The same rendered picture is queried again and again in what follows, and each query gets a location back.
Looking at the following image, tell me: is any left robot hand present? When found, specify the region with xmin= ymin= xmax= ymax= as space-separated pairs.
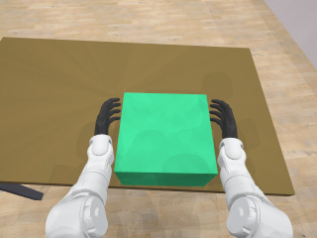
xmin=94 ymin=97 xmax=121 ymax=136

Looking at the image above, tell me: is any table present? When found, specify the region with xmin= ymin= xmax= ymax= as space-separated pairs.
xmin=0 ymin=37 xmax=295 ymax=200

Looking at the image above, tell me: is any left robot forearm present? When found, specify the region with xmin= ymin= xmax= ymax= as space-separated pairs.
xmin=45 ymin=134 xmax=114 ymax=238

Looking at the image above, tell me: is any right robot forearm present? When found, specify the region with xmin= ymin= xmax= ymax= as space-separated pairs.
xmin=217 ymin=138 xmax=293 ymax=238

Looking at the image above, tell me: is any carton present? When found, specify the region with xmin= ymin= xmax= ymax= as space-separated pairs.
xmin=114 ymin=92 xmax=218 ymax=186

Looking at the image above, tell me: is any right robot upper arm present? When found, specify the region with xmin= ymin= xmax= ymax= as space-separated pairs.
xmin=226 ymin=196 xmax=293 ymax=238

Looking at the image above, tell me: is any right robot hand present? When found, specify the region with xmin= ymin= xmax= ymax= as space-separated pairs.
xmin=209 ymin=99 xmax=238 ymax=139

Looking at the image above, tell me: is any left robot upper arm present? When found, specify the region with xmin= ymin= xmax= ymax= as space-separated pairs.
xmin=46 ymin=195 xmax=108 ymax=238

